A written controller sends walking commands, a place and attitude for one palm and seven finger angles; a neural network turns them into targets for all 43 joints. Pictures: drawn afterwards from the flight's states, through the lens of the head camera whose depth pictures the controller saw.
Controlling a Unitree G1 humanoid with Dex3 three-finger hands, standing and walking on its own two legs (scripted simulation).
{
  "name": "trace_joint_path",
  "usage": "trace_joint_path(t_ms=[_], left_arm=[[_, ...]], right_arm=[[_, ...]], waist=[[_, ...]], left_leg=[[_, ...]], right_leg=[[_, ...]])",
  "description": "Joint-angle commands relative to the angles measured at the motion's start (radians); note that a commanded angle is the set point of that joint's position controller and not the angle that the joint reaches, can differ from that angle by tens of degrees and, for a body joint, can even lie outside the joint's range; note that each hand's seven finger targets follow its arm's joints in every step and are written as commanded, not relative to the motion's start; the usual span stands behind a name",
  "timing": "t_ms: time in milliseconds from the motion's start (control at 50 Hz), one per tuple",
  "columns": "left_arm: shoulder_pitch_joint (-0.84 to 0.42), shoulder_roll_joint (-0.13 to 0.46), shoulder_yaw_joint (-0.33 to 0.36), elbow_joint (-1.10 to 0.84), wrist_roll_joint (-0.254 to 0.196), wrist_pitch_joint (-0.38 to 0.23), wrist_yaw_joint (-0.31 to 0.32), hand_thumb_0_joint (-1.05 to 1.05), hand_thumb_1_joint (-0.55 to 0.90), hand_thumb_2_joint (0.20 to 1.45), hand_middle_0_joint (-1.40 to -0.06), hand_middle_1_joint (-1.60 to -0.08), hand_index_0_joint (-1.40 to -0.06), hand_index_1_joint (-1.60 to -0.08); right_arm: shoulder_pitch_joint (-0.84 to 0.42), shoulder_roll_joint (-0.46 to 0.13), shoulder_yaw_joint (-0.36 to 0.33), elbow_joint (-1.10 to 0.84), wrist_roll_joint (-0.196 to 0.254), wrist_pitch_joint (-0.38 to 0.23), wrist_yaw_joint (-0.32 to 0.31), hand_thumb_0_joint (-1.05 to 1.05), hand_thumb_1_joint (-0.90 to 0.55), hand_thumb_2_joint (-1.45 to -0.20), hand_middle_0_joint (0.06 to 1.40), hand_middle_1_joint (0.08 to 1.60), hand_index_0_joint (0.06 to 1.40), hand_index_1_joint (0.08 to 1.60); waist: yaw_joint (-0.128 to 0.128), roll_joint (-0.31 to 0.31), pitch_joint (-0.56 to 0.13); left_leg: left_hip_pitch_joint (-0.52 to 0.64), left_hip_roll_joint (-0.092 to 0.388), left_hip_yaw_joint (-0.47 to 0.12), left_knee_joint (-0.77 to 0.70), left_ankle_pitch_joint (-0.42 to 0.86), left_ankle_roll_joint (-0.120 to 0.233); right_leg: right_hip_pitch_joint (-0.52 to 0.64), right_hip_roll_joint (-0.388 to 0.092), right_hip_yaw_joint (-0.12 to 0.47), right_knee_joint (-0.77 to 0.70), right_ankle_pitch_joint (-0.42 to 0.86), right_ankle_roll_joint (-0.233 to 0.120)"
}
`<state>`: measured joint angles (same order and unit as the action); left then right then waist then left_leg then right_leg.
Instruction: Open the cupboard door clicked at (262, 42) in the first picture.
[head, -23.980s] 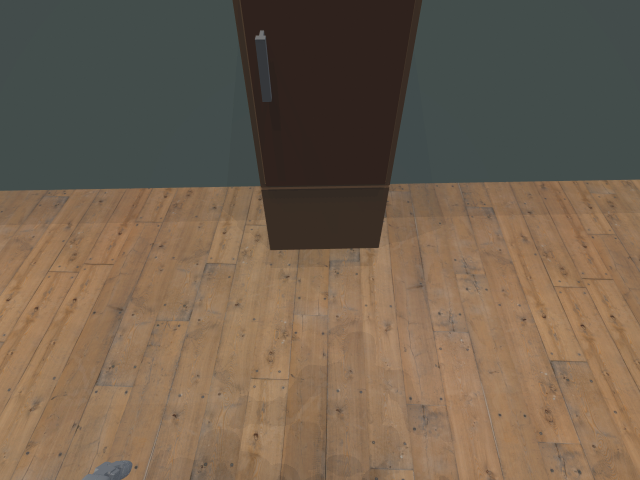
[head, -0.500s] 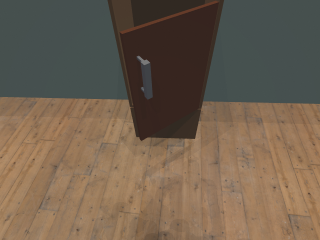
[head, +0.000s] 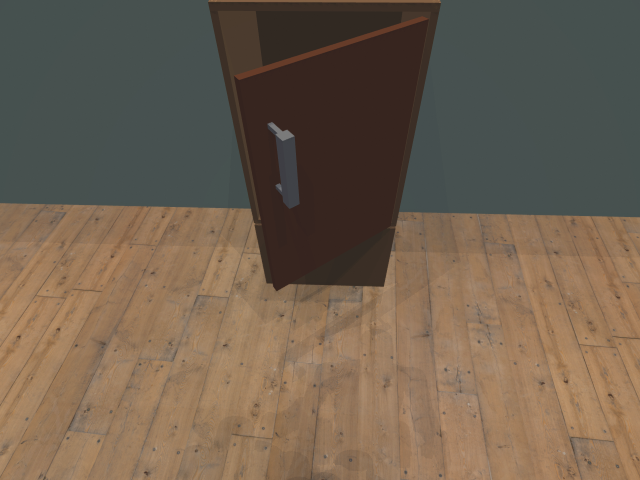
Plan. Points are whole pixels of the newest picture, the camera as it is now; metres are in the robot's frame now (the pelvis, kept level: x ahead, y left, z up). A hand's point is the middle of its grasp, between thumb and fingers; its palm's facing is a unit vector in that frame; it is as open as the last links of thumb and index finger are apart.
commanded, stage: look to check the result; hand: left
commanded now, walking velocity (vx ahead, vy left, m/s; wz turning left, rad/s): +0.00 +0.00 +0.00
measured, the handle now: (282, 166) +0.64 +0.10 +0.02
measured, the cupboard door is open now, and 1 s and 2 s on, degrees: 38 38 38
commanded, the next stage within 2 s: walk to a spot facing it in 0.54 s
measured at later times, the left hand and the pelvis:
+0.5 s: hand out of the picture +0.08 +0.22 -0.15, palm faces -0.02 -0.95 -0.32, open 7.3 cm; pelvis +0.02 -0.01 +0.00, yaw +0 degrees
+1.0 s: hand out of the picture +0.11 +0.19 -0.18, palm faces -0.13 -0.96 -0.25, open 7.3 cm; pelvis +0.02 -0.01 -0.01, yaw -8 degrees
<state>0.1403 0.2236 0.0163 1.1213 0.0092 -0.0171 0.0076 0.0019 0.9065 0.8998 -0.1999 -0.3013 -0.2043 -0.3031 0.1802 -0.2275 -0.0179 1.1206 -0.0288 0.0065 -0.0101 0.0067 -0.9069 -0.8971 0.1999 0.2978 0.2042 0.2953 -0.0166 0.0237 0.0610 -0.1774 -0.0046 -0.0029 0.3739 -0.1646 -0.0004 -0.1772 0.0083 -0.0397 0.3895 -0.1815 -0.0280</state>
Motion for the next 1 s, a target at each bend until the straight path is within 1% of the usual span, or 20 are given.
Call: trace_joint_path(t_ms=[0, 60, 140, 180, 240, 280, 300, 520, 640, 680, 720, 740, 780, 840, 860, 880, 900, 940, 960, 980], left_arm=[[0.001, 0.187, 0.036, -0.037, 0.004, -0.014, 0.015, 0.0, 0.9, 0.9, -0.2, -0.3, -0.2, -0.3], [-0.009, 0.2, 0.035, -0.035, 0.003, -0.016, 0.014, 0.0, 0.9, 0.9, -0.2, -0.3, -0.2, -0.3], [-0.023, 0.216, 0.033, -0.03, 0.003, -0.015, 0.012, 0.0, 0.9, 0.9, -0.2, -0.3, -0.2, -0.3], [-0.027, 0.226, 0.034, -0.029, 0.002, -0.017, 0.012, 0.0, 0.9, 0.9, -0.2, -0.3, -0.2, -0.3], [-0.036, 0.235, 0.033, -0.028, 0.002, -0.018, 0.012, 0.0, 0.9, 0.9, -0.2, -0.3, -0.2, -0.3], [-0.034, 0.24, 0.033, -0.025, 0.001, -0.02, 0.012, 0.0, 0.9, 0.9, -0.2, -0.3, -0.2, -0.3], [-0.033, 0.245, 0.034, -0.026, 0.002, -0.02, 0.012, 0.0, 0.9, 0.9, -0.2, -0.3, -0.2, -0.3], [-0.051, 0.259, 0.032, -0.027, 0.001, -0.022, 0.013, 0.0, 0.9, 0.9, -0.2, -0.3, -0.2, -0.3], [-0.054, 0.265, 0.033, -0.032, 0.0, -0.026, 0.014, 0.0, 0.9, 0.9, -0.2, -0.3, -0.2, -0.3], [-0.059, 0.261, 0.035, -0.041, 0.001, -0.02, 0.014, 0.0, 0.9, 0.9, -0.2, -0.3, -0.2, -0.3], [-0.024, 0.185, 0.027, -0.04, 0.001, 0.002, 0.018, 0.0, 0.9, 0.9, -0.2, -0.3, -0.2, -0.3], [-0.011, 0.178, 0.029, -0.044, 0.002, 0.012, 0.018, 0.0, 0.9, 0.9, -0.2, -0.3, -0.2, -0.3], [0.005, 0.191, 0.042, -0.067, 0.004, 0.025, 0.016, 0.0, 0.9, 0.9, -0.2, -0.3, -0.2, -0.3], [0.016, 0.196, 0.06, -0.112, 0.009, 0.039, 0.013, 0.0, 0.9, 0.9, -0.2, -0.3, -0.2, -0.3], [0.015, 0.196, 0.063, -0.124, 0.009, 0.044, 0.01, 0.0, 0.9, 0.9, -0.2, -0.3, -0.2, -0.3], [0.011, 0.191, 0.066, -0.14, 0.01, 0.047, 0.008, 0.0, 0.9, 0.9, -0.2, -0.3, -0.2, -0.3], [0.006, 0.182, 0.067, -0.152, 0.011, 0.05, 0.006, 0.0, 0.9, 0.9, -0.2, -0.3, -0.2, -0.3], [0.002, 0.159, 0.069, -0.183, 0.011, 0.055, -0.002, 0.0, 0.9, 0.9, -0.2, -0.3, -0.2, -0.3], [0.004, 0.141, 0.069, -0.195, 0.011, 0.057, -0.007, 0.0, 0.9, 0.9, -0.2, -0.3, -0.2, -0.3], [0.0, 0.124, 0.071, -0.209, 0.01, 0.065, -0.012, 0.0, 0.9, 0.9, -0.2, -0.3, -0.2, -0.3]], right_arm=[[0.009, -0.157, -0.021, -0.035, 0.006, -0.017, -0.011, 0.0, -0.9, -0.9, 0.2, 0.3, 0.2, 0.3], [-0.004, -0.171, -0.019, -0.034, 0.005, -0.018, -0.01, 0.0, -0.9, -0.9, 0.2, 0.3, 0.2, 0.3], [-0.024, -0.185, -0.019, -0.031, 0.005, -0.014, -0.008, 0.0, -0.9, -0.9, 0.2, 0.3, 0.2, 0.3], [-0.026, -0.198, -0.019, -0.031, 0.006, -0.016, -0.008, 0.0, -0.9, -0.9, 0.2, 0.3, 0.2, 0.3], [-0.037, -0.209, -0.018, -0.031, 0.006, -0.017, -0.007, 0.0, -0.9, -0.9, 0.2, 0.3, 0.2, 0.3], [-0.041, -0.215, -0.017, -0.03, 0.007, -0.018, -0.008, 0.0, -0.9, -0.9, 0.2, 0.3, 0.2, 0.3], [-0.049, -0.219, -0.017, -0.034, 0.009, -0.018, -0.008, 0.0, -0.9, -0.9, 0.2, 0.3, 0.2, 0.3], [-0.066, -0.233, -0.017, -0.03, 0.007, -0.018, -0.007, 0.0, -0.9, -0.9, 0.2, 0.3, 0.2, 0.3], [-0.069, -0.239, -0.017, -0.034, 0.008, -0.021, -0.008, 0.0, -0.9, -0.9, 0.2, 0.3, 0.2, 0.3], [-0.062, -0.237, -0.021, -0.037, 0.006, -0.019, -0.012, 0.0, -0.9, -0.9, 0.2, 0.3, 0.2, 0.3], [-0.01, -0.148, -0.007, -0.032, 0.005, -0.004, -0.016, 0.0, -0.9, -0.9, 0.2, 0.3, 0.2, 0.3], [0.008, -0.139, -0.009, -0.036, 0.005, 0.002, -0.019, 0.0, -0.9, -0.9, 0.2, 0.3, 0.2, 0.3], [0.02, -0.149, -0.023, -0.061, 0.006, 0.011, -0.025, 0.0, -0.9, -0.9, 0.2, 0.3, 0.2, 0.3], [0.037, -0.152, -0.042, -0.105, 0.008, 0.018, -0.033, 0.0, -0.9, -0.9, 0.2, 0.3, 0.2, 0.3], [0.037, -0.152, -0.047, -0.115, 0.009, 0.019, -0.034, 0.0, -0.9, -0.9, 0.2, 0.3, 0.2, 0.3], [0.046, -0.149, -0.049, -0.127, 0.009, 0.019, -0.035, 0.0, -0.9, -0.9, 0.2, 0.3, 0.2, 0.3], [0.044, -0.155, -0.053, -0.136, 0.007, 0.019, -0.036, 0.0, -0.9, -0.9, 0.2, 0.3, 0.2, 0.3], [0.054, -0.174, -0.062, -0.153, 0.001, 0.016, -0.038, 0.0, -0.9, -0.9, 0.2, 0.3, 0.2, 0.3], [0.06, -0.19, -0.068, -0.158, -0.003, 0.013, -0.04, 0.0, -0.9, -0.9, 0.2, 0.3, 0.2, 0.3], [0.058, -0.199, -0.074, -0.164, -0.006, 0.007, -0.04, 0.0, -0.9, -0.9, 0.2, 0.3, 0.2, 0.3]], waist=[[0.009, -0.01, -0.039], [0.008, -0.013, -0.063], [0.007, -0.023, -0.033], [0.005, -0.029, -0.064], [0.006, -0.014, -0.065], [0.007, -0.021, -0.089], [0.01, -0.023, -0.076], [0.007, -0.02, -0.079], [0.007, -0.024, -0.099], [0.004, -0.028, -0.095], [-0.001, -0.027, -0.093], [-0.001, -0.039, -0.094], [0.0, -0.048, -0.084], [-0.004, -0.091, -0.099], [-0.005, -0.071, -0.085], [-0.01, -0.069, -0.084], [-0.007, -0.043, -0.07], [-0.008, 0.044, -0.054], [-0.006, 0.108, -0.059], [0.001, 0.192, -0.044]], left_leg=[[0.02, 0.101, -0.081, -0.072, 0.05, 0.026], [0.034, 0.103, -0.082, -0.074, 0.066, 0.024], [0.037, 0.103, -0.082, -0.083, 0.051, 0.023], [0.051, 0.105, -0.083, -0.082, 0.06, 0.023], [0.056, 0.108, -0.082, -0.087, 0.074, 0.022], [0.067, 0.11, -0.082, -0.087, 0.092, 0.021], [0.068, 0.108, -0.081, -0.085, 0.097, 0.022], [0.078, 0.112, -0.076, -0.096, 0.105, 0.017], [0.092, 0.115, -0.072, -0.093, 0.14, 0.016], [0.108, 0.123, -0.053, -0.071, 0.156, 0.013], [0.095, 0.127, -0.013, -0.031, 0.143, -0.001], [0.085, 0.125, 0.003, -0.01, 0.126, -0.005], [0.063, 0.124, 0.033, 0.035, 0.088, -0.006], [0.054, 0.127, 0.057, 0.091, 0.054, -0.001], [0.054, 0.128, 0.061, 0.099, 0.033, 0.001], [0.059, 0.139, 0.05, 0.092, 0.017, 0.007], [0.061, 0.155, 0.04, 0.082, 0.013, 0.014], [0.08, 0.229, -0.02, 0.022, 0.017, 0.049], [0.074, 0.297, -0.08, -0.028, 0.032, 0.087], [0.053, 0.385, -0.134, -0.086, 0.094, 0.146]], right_leg=[[0.001, -0.121, 0.114, -0.109, -0.004, -0.023], [0.022, -0.125, 0.115, -0.112, 0.021, -0.023], [0.003, -0.126, 0.117, -0.129, -0.006, -0.022], [0.023, -0.127, 0.121, -0.131, 0.009, -0.022], [0.028, -0.129, 0.121, -0.129, 0.036, -0.022], [0.049, -0.13, 0.119, -0.124, 0.069, -0.022], [0.041, -0.13, 0.118, -0.127, 0.08, -0.022], [0.057, -0.133, 0.121, -0.136, 0.102, -0.02], [0.079, -0.136, 0.121, -0.129, 0.177, -0.018], [0.061, -0.131, 0.138, -0.11, 0.237, -0.022], [0.041, -0.132, 0.152, -0.074, 0.275, -0.014], [0.036, -0.129, 0.165, -0.055, 0.288, -0.014], [0.013, -0.129, 0.199, -0.027, 0.313, -0.024], [-0.015, -0.127, 0.237, 0.013, 0.342, -0.04], [-0.048, -0.125, 0.249, 0.021, 0.323, -0.043], [-0.075, -0.11, 0.252, 0.038, 0.288, -0.042], [-0.108, -0.09, 0.245, 0.058, 0.258, -0.034], [-0.188, -0.031, 0.198, 0.167, 0.175, -0.014], [-0.215, 0.002, 0.147, 0.28, 0.075, -0.002], [-0.249, 0.025, 0.087, 0.441, -0.205, 0.012]])
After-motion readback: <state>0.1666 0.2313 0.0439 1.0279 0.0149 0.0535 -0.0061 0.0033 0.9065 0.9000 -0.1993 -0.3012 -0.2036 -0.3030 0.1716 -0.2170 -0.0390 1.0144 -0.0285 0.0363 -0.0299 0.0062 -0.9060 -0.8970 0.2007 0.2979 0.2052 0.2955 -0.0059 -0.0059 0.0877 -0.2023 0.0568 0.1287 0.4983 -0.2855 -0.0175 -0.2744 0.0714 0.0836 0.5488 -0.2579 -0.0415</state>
